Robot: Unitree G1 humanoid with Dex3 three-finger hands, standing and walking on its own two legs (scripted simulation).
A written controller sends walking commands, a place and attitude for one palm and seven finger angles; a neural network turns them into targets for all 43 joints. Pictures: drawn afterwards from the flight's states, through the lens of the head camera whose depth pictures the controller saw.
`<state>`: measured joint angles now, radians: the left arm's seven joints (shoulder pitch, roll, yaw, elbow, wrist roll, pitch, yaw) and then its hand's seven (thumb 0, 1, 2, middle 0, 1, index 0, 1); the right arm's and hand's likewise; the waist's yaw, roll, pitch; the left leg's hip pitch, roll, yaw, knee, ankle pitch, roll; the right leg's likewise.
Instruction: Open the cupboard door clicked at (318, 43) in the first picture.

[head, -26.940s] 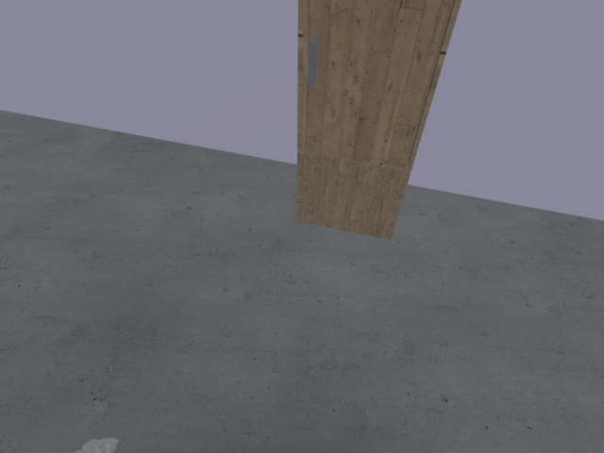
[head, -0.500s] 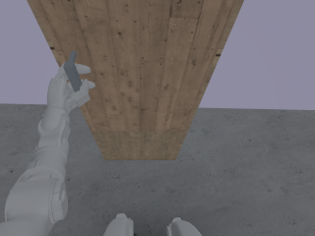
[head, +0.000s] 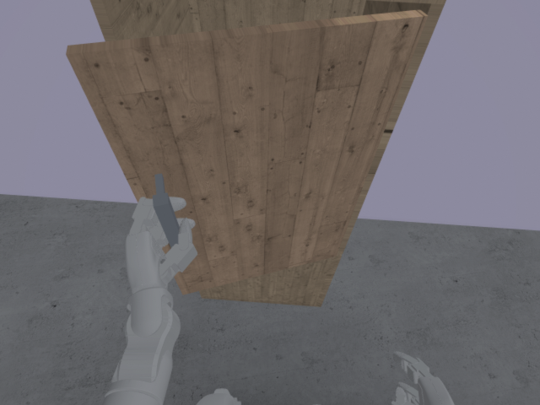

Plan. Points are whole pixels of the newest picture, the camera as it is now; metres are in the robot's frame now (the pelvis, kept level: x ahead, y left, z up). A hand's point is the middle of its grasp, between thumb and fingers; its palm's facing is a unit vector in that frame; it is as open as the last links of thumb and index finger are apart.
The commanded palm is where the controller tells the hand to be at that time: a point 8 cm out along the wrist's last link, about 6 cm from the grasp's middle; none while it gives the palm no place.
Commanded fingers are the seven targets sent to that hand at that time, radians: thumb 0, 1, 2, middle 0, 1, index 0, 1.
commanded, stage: pull the door open along its arc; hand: left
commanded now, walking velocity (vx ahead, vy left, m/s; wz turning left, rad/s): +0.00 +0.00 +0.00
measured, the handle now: (169, 215) +0.38 +0.17 +0.06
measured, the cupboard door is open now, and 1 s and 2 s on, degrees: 20 42 44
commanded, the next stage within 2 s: open thumb and fingers to let go in 0.42 s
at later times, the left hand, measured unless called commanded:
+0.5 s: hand (240, 327) +0.22 +0.05 +0.06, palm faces +0.27 -0.96 +0.00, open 5.8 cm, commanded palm +0.18 +0.09 +0.06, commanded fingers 0.00 0.90 0.90 -0.40 -1.35 -0.40 -1.35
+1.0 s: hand (233, 324) +0.22 +0.06 +0.06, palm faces +0.36 -0.93 +0.01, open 11.9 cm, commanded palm +0.18 +0.10 +0.06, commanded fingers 0.00 -0.50 0.30 -0.28 -1.05 -0.28 -1.05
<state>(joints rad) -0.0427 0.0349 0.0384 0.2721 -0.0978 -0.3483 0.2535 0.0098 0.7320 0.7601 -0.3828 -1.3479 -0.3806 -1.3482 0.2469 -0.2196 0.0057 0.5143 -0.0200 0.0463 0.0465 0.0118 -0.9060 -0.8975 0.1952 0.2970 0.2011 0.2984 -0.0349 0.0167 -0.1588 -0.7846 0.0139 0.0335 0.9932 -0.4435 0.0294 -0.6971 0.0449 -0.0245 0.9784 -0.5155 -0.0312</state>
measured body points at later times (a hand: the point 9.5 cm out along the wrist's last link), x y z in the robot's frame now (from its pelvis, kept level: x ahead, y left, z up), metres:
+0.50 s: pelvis +0.00 -0.03 +0.00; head +0.01 -0.04 +0.45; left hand +0.20 +0.10 +0.07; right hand +0.19 -0.23 -0.08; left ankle +0.02 +0.10 -0.68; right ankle -0.02 -0.10 -0.68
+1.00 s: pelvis -0.01 -0.04 -0.01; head +0.01 -0.06 +0.44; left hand +0.20 +0.11 +0.06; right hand +0.19 -0.25 -0.09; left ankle +0.02 +0.10 -0.68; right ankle -0.02 -0.10 -0.68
